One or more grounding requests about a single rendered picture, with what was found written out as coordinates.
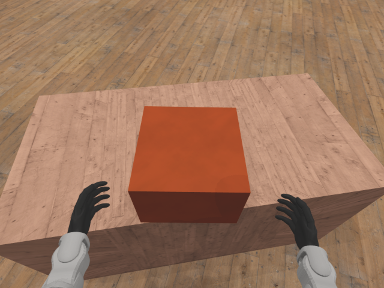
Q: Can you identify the carton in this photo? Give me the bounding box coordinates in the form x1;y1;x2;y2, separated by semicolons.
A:
128;106;251;223

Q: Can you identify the left robot hand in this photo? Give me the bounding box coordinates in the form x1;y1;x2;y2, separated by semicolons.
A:
67;181;110;235

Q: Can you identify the right robot hand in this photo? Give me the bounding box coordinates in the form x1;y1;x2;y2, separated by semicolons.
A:
275;194;319;249

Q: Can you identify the pedestal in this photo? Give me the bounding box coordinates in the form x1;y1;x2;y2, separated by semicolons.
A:
0;73;384;280

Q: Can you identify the robot left forearm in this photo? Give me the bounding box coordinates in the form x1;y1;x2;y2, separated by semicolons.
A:
41;232;90;288

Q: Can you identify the robot right forearm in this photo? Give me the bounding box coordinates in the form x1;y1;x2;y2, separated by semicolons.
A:
296;245;338;288

